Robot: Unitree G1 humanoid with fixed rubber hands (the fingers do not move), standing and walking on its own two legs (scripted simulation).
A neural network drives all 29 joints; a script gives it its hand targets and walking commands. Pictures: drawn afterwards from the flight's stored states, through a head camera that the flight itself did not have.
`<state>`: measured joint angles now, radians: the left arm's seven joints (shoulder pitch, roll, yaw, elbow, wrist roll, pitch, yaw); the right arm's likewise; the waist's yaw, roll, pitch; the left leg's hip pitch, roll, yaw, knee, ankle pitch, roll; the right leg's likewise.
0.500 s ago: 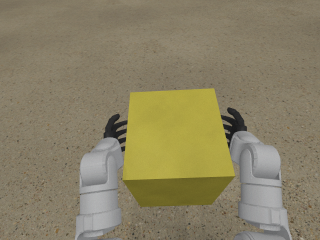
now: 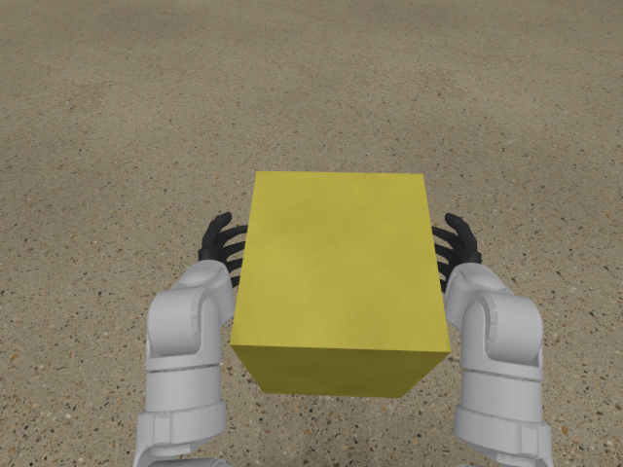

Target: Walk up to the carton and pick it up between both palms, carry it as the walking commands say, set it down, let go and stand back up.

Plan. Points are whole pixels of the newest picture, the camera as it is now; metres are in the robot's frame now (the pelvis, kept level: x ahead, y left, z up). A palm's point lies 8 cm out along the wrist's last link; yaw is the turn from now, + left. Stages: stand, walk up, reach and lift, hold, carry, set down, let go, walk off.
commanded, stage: carry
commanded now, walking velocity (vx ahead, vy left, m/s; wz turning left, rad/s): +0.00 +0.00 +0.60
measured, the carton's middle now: (335, 294) +0.35 +0.00 +0.04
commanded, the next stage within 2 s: none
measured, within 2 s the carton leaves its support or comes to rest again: neither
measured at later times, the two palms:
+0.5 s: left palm (83, 378) +0.21 +0.26 +0.10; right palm (350, 290) +0.31 -0.01 +0.11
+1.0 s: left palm out of the picture +0.11 +0.27 +0.12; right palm (324, 335) +0.25 +0.02 +0.11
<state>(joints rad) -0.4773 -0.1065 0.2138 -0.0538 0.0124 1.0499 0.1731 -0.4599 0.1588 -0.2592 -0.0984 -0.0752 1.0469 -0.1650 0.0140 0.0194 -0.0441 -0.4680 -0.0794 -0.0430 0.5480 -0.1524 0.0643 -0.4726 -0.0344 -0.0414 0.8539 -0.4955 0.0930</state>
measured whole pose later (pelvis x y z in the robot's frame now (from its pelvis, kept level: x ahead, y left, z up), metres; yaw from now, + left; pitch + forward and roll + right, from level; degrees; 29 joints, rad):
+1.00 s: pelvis -0.10 -0.01 +0.00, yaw +31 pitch +2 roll +0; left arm -0.45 -0.16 0.24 -0.01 0.06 1.07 0.17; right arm -0.43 0.12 -0.23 -0.04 -0.07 1.09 -0.16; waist -0.01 0.06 -0.09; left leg -0.41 -0.04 -0.02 0.59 -0.25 0.01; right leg -0.31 -0.02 -0.07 0.57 -0.29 -0.01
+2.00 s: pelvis +0.14 +0.02 +0.01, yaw +31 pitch +3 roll -1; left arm -0.01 -0.13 0.03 -0.49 0.04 1.20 0.16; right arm -0.01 0.13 -0.03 -0.49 -0.04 1.20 -0.16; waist -0.02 0.03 -0.12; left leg -0.01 0.15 0.17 0.31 -0.33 -0.09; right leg -0.52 -0.10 -0.12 0.61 -0.23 0.03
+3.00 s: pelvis +0.78 +0.12 +0.00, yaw +35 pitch +3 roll -1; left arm 0.00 -0.13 -0.01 -0.50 0.04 1.20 0.16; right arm 0.01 0.13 -0.05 -0.55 -0.05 1.23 -0.15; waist 0.02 0.03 -0.07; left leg -0.25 0.21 0.04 0.99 -0.48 -0.05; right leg -0.42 -0.06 -0.25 0.56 -0.20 -0.07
